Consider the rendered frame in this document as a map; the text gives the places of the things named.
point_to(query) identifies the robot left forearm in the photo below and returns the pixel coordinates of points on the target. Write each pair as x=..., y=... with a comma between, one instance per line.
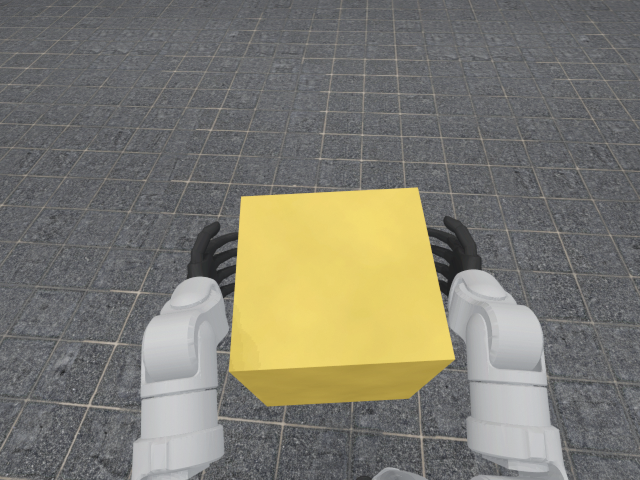
x=180, y=434

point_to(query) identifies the carton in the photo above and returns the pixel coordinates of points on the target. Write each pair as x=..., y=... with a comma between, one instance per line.
x=336, y=298

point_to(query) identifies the robot right forearm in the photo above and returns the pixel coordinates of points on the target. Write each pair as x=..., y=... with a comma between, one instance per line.
x=510, y=419

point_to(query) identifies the right robot shin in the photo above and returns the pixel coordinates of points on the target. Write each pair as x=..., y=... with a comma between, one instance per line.
x=384, y=470

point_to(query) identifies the robot right hand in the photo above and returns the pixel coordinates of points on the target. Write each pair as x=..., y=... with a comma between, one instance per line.
x=463, y=257

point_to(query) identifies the robot left hand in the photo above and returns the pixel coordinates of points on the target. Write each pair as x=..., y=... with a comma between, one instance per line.
x=204, y=264

